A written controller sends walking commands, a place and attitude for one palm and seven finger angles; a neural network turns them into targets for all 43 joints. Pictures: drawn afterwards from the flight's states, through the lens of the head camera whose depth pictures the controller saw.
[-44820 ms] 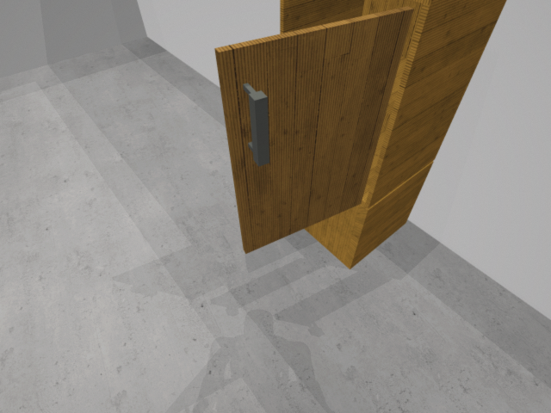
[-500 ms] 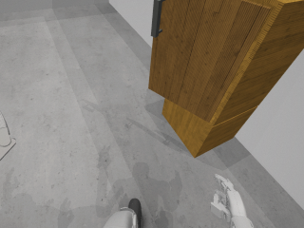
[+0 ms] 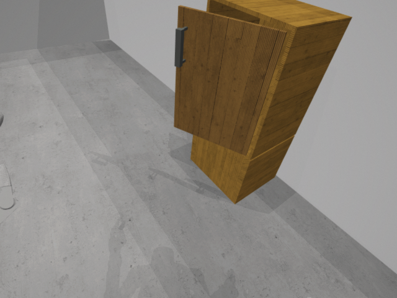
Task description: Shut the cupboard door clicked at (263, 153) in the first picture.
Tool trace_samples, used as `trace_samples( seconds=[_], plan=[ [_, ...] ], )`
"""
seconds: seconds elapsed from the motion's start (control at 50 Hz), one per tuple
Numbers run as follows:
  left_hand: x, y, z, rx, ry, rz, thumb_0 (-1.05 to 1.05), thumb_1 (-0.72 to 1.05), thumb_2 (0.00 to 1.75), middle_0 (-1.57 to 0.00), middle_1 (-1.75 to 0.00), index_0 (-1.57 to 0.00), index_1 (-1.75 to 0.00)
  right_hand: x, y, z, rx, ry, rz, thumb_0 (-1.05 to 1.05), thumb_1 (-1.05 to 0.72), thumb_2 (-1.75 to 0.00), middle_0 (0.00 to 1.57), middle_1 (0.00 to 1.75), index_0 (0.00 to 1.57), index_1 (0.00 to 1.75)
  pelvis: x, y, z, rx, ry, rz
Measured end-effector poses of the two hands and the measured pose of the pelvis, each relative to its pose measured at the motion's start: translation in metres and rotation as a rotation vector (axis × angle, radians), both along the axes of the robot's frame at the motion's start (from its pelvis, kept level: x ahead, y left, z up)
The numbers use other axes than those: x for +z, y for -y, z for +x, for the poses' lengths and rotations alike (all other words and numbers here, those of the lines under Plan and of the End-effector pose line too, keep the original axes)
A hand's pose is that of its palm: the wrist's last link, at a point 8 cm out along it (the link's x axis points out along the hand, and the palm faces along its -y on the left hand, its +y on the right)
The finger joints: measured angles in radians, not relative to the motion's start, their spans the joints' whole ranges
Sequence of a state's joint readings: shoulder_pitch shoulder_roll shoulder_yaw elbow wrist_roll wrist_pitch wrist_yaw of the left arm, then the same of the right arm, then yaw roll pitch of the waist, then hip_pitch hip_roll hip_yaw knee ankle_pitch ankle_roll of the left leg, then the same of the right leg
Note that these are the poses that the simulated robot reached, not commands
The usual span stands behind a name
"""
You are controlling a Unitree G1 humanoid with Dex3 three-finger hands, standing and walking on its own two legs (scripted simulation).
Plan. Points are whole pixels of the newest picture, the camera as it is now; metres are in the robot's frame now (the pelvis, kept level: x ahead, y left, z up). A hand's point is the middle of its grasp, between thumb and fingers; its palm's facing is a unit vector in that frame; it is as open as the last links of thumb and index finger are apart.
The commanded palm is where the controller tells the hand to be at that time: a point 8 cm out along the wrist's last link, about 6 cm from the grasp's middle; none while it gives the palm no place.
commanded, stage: stop stepping back and stand still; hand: left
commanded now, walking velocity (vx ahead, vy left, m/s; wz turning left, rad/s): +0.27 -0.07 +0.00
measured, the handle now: (181, 46) +1.02 +0.15 +0.10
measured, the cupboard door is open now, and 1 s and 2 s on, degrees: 25 25 25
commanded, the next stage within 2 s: let the arm hang, fingers relaxed in 1.48 s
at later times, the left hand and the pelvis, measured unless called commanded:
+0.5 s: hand out of the picture +0.11 +0.31 +0.17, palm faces +0.57 -0.68 -0.46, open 7.4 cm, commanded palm +0.07 +0.33 +0.17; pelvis -0.05 +0.02 -0.01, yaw +3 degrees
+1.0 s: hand out of the picture +0.17 +0.34 +0.16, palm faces +0.44 -0.72 -0.54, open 7.4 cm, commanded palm +0.11 +0.37 +0.17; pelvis -0.01 +0.06 +0.00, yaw +3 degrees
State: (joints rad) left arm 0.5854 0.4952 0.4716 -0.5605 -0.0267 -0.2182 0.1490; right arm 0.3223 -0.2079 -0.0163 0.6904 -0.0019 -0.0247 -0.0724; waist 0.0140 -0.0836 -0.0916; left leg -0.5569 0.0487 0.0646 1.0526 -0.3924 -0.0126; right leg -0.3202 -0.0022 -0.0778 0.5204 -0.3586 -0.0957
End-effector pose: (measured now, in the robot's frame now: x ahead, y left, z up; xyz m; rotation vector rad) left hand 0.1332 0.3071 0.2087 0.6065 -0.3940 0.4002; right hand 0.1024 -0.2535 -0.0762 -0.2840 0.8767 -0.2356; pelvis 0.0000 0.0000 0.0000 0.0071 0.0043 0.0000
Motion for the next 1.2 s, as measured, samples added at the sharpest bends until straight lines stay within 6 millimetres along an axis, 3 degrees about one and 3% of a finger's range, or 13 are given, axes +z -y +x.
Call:
trace_samples(
  seconds=[0.1, 0.16, 0.24, 0.32, 0.38, 0.48, 0.58, 0.68, 0.8, 0.88, 0.94, 1.1, 1.2],
  plan=[
    [-0.008, -0.036, -0.002, 0.079, 0.095, -0.091, 0.01, 0.89, 0.90, -0.21, -0.31, -0.21, -0.31, -0.003, -0.012, -0.013, -0.003, 0.106, -0.035, 0.01, -0.91, -0.90, 0.20, 0.30, 0.20, 0.30, -0.014, -0.025, -0.025, 0.008, 0.012, -0.026],
    [-0.025, -0.037, -0.002, 0.045, 0.058, -0.110, 0.01, 0.89, 0.90, -0.20, -0.30, -0.20, -0.30, -0.009, -0.028, -0.022, -0.027, 0.148, 0.007, 0.01, -0.91, -0.90, 0.20, 0.30, 0.20, 0.30, -0.021, -0.031, -0.044, 0.013, 0.052, -0.006],
    [-0.042, -0.026, -0.016, -0.006, -0.077, -0.103, 0.01, 0.89, 0.90, -0.20, -0.30, -0.20, -0.30, -0.009, -0.051, -0.038, -0.019, 0.126, 0.095, 0.01, -0.91, -0.90, 0.20, 0.30, 0.20, 0.30, -0.013, -0.027, -0.051, 0.011, 0.048, -0.016],
    [-0.033, -0.014, -0.041, -0.001, -0.117, -0.058, 0.01, 0.89, 0.90, -0.21, -0.31, -0.21, -0.31, -0.016, -0.062, -0.045, 0.034, 0.055, 0.131, 0.01, -0.91, -0.90, 0.20, 0.30, 0.20, 0.30, -0.008, -0.020, -0.053, 0.035, 0.019, -0.045],
    [-0.021, -0.011, -0.059, 0.049, -0.071, 0.031, 0.01, 0.89, 0.90, -0.21, -0.31, -0.21, -0.31, -0.033, -0.060, -0.038, 0.086, 0.018, 0.137, 0.01, -0.90, -0.90, 0.20, 0.30, 0.20, 0.30, -0.020, -0.013, -0.055, 0.056, -0.014, -0.022],
    [-0.015, -0.031, -0.069, 0.165, -0.048, -0.029, 0.01, 0.88, 0.90, -0.21, -0.31, -0.21, -0.31, -0.034, -0.052, -0.021, 0.111, -0.027, 0.100, 0.01, -0.91, -0.90, 0.20, 0.30, 0.20, 0.30, -0.011, -0.020, -0.056, 0.055, 0.008, -0.015],
    [-0.036, -0.049, -0.053, 0.199, -0.105, -0.132, 0.01, 0.89, 0.90, -0.21, -0.31, -0.21, -0.31, -0.014, -0.051, 0.003, 0.103, 0.058, 0.055, 0.01, -0.91, -0.90, 0.20, 0.30, 0.20, 0.30, -0.005, -0.034, -0.047, 0.059, 0.020, 0.001],
    [-0.052, -0.052, -0.025, 0.093, -0.057, -0.183, 0.01, 0.89, 0.90, -0.21, -0.31, -0.21, -0.31, -0.002, -0.061, 0.030, 0.103, 0.132, -0.012, 0.01, -0.91, -0.90, 0.20, 0.30, 0.20, 0.30, -0.017, -0.050, -0.036, 0.077, 0.036, -0.022],
    [-0.025, -0.056, -0.007, 0.012, -0.044, -0.063, 0.01, 0.89, 0.90, -0.21, -0.31, -0.21, -0.31, 0.014, -0.093, 0.046, 0.132, 0.184, 0.043, 0.01, -0.91, -0.90, 0.20, 0.30, 0.20, 0.30, -0.007, -0.056, -0.031, 0.055, 0.021, -0.025],
    [-0.005, -0.057, -0.006, 0.009, -0.060, 0.037, 0.01, 0.89, 0.90, -0.21, -0.31, -0.21, -0.31, 0.005, -0.110, 0.048, 0.149, 0.168, 0.113, 0.01, -0.91, -0.90, 0.20, 0.30, 0.20, 0.30, -0.006, -0.058, -0.025, 0.050, 0.000, -0.026],
    [-0.008, -0.062, -0.005, 0.042, -0.122, 0.032, 0.01, 0.89, 0.90, -0.21, -0.31, -0.21, -0.31, -0.007, -0.116, 0.045, 0.141, 0.121, 0.153, 0.01, -0.91, -0.90, 0.20, 0.30, 0.20, 0.30, -0.004, -0.060, -0.020, 0.054, -0.006, -0.037],
    [-0.048, -0.063, -0.005, 0.133, -0.257, -0.125, 0.01, 0.89, 0.90, -0.21, -0.31, -0.21, -0.31, -0.022, -0.103, 0.033, 0.104, 0.026, 0.148, 0.01, -0.91, -0.90, 0.20, 0.30, 0.20, 0.30, -0.003, -0.057, -0.009, 0.052, -0.008, -0.026],
    [-0.045, -0.047, 0.002, 0.090, -0.187, -0.156, 0.01, 0.89, 0.90, -0.21, -0.31, -0.21, -0.31, -0.015, -0.085, 0.036, 0.099, 0.039, 0.099, 0.01, -0.91, -0.90, 0.20, 0.30, 0.20, 0.30, -0.004, -0.050, -0.008, 0.056, -0.002, -0.023]
  ],
)
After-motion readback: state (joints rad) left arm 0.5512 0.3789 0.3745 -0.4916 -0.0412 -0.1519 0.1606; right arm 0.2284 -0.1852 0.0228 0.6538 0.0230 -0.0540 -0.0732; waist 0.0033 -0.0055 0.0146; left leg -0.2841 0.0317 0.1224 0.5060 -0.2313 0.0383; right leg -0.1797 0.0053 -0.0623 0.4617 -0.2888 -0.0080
